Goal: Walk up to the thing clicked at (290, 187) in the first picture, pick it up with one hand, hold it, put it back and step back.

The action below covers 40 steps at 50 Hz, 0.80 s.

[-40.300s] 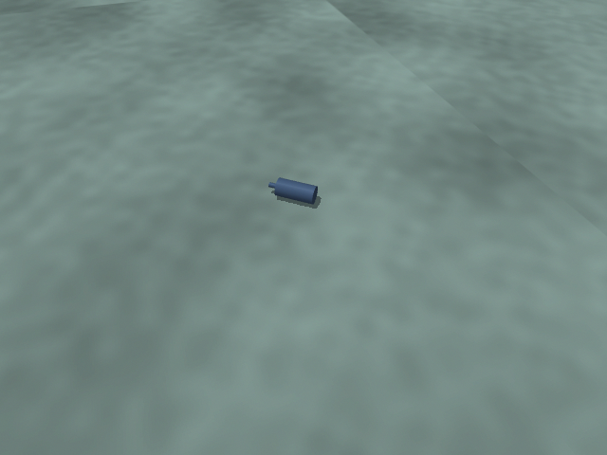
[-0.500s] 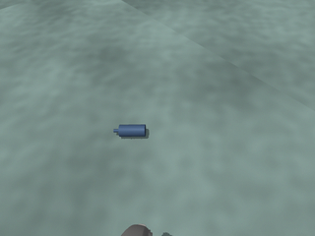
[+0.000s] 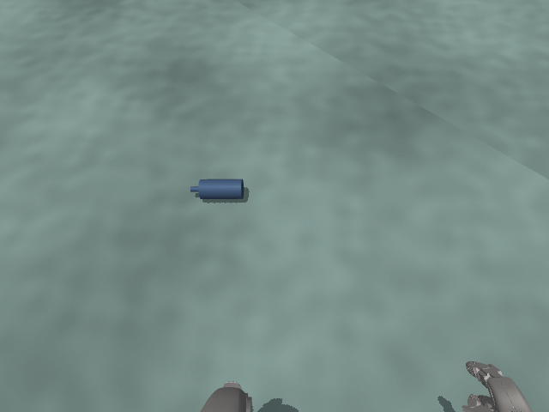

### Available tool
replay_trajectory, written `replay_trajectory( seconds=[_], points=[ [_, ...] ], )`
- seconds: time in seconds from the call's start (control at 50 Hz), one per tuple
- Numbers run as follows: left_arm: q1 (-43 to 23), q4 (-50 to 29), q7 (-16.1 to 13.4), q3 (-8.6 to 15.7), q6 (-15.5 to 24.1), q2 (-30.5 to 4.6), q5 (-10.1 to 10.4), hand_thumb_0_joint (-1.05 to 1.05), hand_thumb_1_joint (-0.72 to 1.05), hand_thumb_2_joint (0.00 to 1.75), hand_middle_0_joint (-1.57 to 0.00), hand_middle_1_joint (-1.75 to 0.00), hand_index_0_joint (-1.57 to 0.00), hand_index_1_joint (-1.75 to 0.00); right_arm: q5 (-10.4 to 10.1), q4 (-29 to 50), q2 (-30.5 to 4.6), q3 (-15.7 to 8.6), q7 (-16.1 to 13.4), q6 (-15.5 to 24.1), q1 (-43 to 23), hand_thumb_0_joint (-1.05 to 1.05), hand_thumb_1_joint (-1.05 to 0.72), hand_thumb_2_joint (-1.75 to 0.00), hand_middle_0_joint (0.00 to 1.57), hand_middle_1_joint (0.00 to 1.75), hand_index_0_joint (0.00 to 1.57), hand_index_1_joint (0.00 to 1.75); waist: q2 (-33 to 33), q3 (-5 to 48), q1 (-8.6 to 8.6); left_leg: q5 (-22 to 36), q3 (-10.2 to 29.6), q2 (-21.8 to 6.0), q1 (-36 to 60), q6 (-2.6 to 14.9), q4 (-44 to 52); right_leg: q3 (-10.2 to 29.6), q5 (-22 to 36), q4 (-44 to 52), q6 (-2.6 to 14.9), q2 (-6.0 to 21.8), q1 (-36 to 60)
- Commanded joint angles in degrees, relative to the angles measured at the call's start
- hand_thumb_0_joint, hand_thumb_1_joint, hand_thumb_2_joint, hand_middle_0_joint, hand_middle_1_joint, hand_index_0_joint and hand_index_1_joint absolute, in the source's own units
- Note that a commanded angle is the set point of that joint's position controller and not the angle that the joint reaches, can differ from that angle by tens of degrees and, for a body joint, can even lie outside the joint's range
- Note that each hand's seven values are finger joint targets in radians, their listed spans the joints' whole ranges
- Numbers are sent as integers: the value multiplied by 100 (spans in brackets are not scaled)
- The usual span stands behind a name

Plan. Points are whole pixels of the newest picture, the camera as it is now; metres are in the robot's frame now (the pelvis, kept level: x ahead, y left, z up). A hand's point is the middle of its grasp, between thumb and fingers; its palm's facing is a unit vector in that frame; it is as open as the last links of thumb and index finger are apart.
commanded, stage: step back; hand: left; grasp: from above
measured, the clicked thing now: (216, 189) +1.07 +0.29 -0.70
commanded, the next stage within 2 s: stand in 1.12 s
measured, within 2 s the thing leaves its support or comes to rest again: neither
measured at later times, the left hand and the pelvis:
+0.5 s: hand out of the picture -0.01 +0.28 -0.13, palm faces +0.08 -0.91 -0.40, open 7.4 cm; pelvis -0.05 -0.01 +0.01, yaw +4 degrees
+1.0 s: hand out of the picture +0.05 +0.30 -0.13, palm faces +0.09 -0.93 -0.36, open 7.3 cm; pelvis -0.01 +0.03 +0.02, yaw +4 degrees
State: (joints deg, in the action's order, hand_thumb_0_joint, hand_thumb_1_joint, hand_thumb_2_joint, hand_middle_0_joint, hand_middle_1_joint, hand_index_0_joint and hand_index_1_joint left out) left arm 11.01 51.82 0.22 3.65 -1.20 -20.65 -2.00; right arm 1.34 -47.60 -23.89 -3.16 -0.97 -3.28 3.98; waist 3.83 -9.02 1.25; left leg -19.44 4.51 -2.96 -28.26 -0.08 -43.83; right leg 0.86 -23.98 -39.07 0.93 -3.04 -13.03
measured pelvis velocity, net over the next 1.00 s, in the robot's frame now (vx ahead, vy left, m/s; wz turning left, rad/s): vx -0.01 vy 0.03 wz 0.07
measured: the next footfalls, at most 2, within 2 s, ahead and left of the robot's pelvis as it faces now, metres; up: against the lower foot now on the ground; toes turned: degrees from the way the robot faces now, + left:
left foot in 0.26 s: -0.01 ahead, +0.14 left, +0.00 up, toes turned +2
left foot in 0.72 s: +0.03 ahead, +0.16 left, +0.00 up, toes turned +5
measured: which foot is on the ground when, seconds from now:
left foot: up 0.00-0.24, down 0.26-0.48, up 0.50-0.70, down 0.72-1.00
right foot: down 0.00-1.00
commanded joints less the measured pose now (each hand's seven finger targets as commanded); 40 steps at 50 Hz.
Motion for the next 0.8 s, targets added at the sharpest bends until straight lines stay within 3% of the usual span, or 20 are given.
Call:
replay_trajectory(
  seconds=[0.0, 0.06, 0.14, 0.18, 0.22, 0.24, 0.26, 0.28, 0.3, 0.42, 0.44, 0.46, 0.48, 0.52, 0.62, 0.68, 0.7, 0.72, 0.74, 0.78],
  points=[
    [-478, -639, -205, 495, 251, -1920, -23, 0, 90, 90, -20, -30, -20, -30, -54, 235, -1102, -321, -76, 73, 101, 0, -90, -90, 20, 30, 20, 30, -719, 389, -80, -901, 955, 635, -190, -27, -2337, 2308, 909, 1881, 1286, 2211, -1045],
    [-362, -582, -204, 463, 310, -1635, -72, 0, 90, 90, -20, -30, -20, -30, -33, 25, -969, -254, -25, 175, 426, 0, -90, -90, 20, 30, 20, 30, -938, 652, -45, -507, 438, 655, 50, -114, -2136, 1377, 1011, 1497, 1004, 1607, -551],
    [123, -383, -163, 514, 323, -1741, -111, 0, 90, 90, -20, -30, -20, -30, 64, 35, -854, -230, 100, 268, 121, 0, -90, -90, 20, 30, 20, 30, -1353, 640, 317, -962, 0, 306, 21, -125, -122, 1575, -673, 1705, 982, 1668, 314],
    [63, -357, -120, 473, 287, -1786, -82, 0, 90, 90, -20, -30, -20, -30, 75, -96, -859, -278, 145, 329, 216, 0, -90, -90, 20, 30, 20, 30, -1463, 558, 259, -1110, -346, 327, 759, -52, 725, 1536, -901, 1801, 966, 1713, -182],
    [-101, -366, -84, 366, 225, -1678, -37, 0, 90, 90, -20, -30, -20, -30, 51, -396, -805, -324, 148, 400, 695, 0, -90, -90, 20, 30, 20, 30, -1309, 642, -47, -220, -588, 526, 1945, 124, 1997, 1120, -551, 1449, 706, 1481, -711],
    [-53, -375, -71, 269, 217, -1420, -34, 0, 90, 90, -20, -30, -20, -30, 84, -499, -894, -385, 129, 449, 948, 0, -90, -90, 20, 30, 20, 30, -960, 818, -168, -104, -166, 342, 2572, 233, 2247, 876, -131, 917, 546, 1318, -1043],
    [-42, -393, -40, 143, 237, -1058, 51, 0, 90, 90, -20, -30, -20, -30, 116, -491, -1264, -456, 111, 492, 970, 0, -90, -90, 20, 30, 20, 30, 166, 918, -215, -1315, 1786, -716, 2876, 641, 2579, 395, -432, 245, 104, 713, -2015],
    [-368, -294, -71, 256, 243, -1342, 110, 0, 90, 90, -20, -30, -20, -30, 69, -442, -1660, -477, 136, 482, 808, 0, -90, -90, 20, 30, 20, 30, 479, 683, -304, -2951, 2618, -1485, 1549, 1282, 3107, -181, -872, -649, 6, 391, -1496],
    [-398, -275, -56, 292, 268, -1499, 61, 0, 90, 90, -20, -30, -20, -30, 86, -367, -1601, -473, 147, 514, 567, 0, -90, -90, 20, 30, 20, 30, 239, 404, -242, -2736, 2605, -1553, 1123, 1392, 3187, 100, -816, -1059, 28, 481, -1251],
    [405, 250, -49, 278, 441, -1142, 54, 0, 90, 90, -20, -30, -20, -30, 11, -395, -928, -202, 168, 409, 126, 0, -90, -90, 20, 30, 20, 30, 408, 710, 202, -561, 536, -465, 491, 531, 1826, -310, 623, 1444, 66, 177, 870],
    [522, 272, -97, 352, 476, -1329, -5, 0, 90, 90, -20, -30, -20, -30, -15, -372, -686, -128, 153, 395, 294, 0, -90, -90, 20, 30, 20, 30, -111, 841, 235, -316, 300, -229, 48, 336, 1116, 448, 521, 1802, 172, 536, 1479],
    [642, 302, -135, 440, 516, -1851, -43, 0, 90, 90, -20, -30, -20, -30, -43, -297, -511, -103, 133, 383, 181, 0, -90, -90, 20, 30, 20, 30, -1179, 732, 351, -916, 57, 565, -553, 124, 18, 2513, -696, 2495, 620, 1789, 1123],
    [259, 164, -126, 494, 525, -2150, -52, 0, 90, 90, -20, -30, -20, -30, 18, -370, -844, -212, 70, 374, 232, 0, -90, -90, 20, 30, 20, 30, -1079, 389, 248, -1413, 201, 321, -254, 37, -662, 3216, -1192, 2646, 1296, 2686, 219],
    [-68, 34, -145, 438, 573, -1756, 28, 0, 90, 90, -20, -30, -20, -30, -24, -527, -896, -228, 91, 396, 567, 0, -90, -90, 20, 30, 20, 30, -471, 284, 71, -950, 510, 163, -175, 77, -848, 2432, -255, 2389, 1235, 2361, 265],
    [-457, 47, -95, 321, 531, -1622, 6, 0, 90, 90, -20, -30, -20, -30, 12, -711, -684, -207, 154, 466, 757, 0, -90, -90, 20, 30, 20, 30, -1274, 699, -75, -466, -384, 141, 1004, 9, 580, 963, 1437, 1857, 885, 1781, -142],
    [-422, 51, -73, 160, 410, -1333, 90, 0, 90, 90, -20, -30, -20, -30, 60, -833, -651, -249, 110, 521, 779, 0, -90, -90, 20, 30, 20, 30, -857, 848, -202, 873, -433, 282, 2010, 77, 1890, 394, 2063, 931, 454, 1292, -507],
    [-384, -6, -65, 99, 388, -1137, 110, 0, 90, 90, -20, -30, -20, -30, 111, -810, -840, -291, 71, 549, 814, 0, -90, -90, 20, 30, 20, 30, -427, 1062, -222, 1032, 252, -257, 2247, 244, 2102, 206, 2007, 482, 267, 1057, -661],
    [-340, 18, -52, 35, 340, -903, 202, 0, 90, 90, -20, -30, -20, -30, 92, -724, -1086, -274, 46, 589, 505, 0, -90, -90, 20, 30, 20, 30, 258, 1129, -66, 640, 1461, -1075, 1934, 612, 2532, -69, 854, 106, -9, 514, -730],
    [-337, 193, -79, 117, 299, -1147, 220, 0, 90, 90, -20, -30, -20, -30, 13, -686, -1314, -284, 66, 575, 236, 0, -90, -90, 20, 30, 20, 30, 234, 1022, -30, 376, 1584, -1380, 1268, 1087, 2494, -136, -269, 100, -8, 401, -153],
    [-297, 316, -78, 59, 329, -1082, 166, 0, 90, 90, -20, -30, -20, -30, 26, -712, -1121, -198, 80, 546, -16, 0, -90, -90, 20, 30, 20, 30, 162, 919, 78, 811, 1033, -1096, 1268, 859, 2312, -70, 198, 723, 64, 491, 99]
  ],
)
